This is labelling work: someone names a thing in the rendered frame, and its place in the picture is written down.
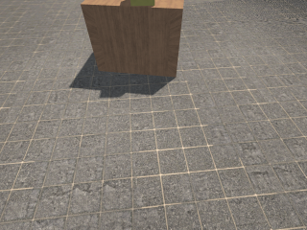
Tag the pedestal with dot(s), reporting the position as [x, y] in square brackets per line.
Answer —
[142, 40]

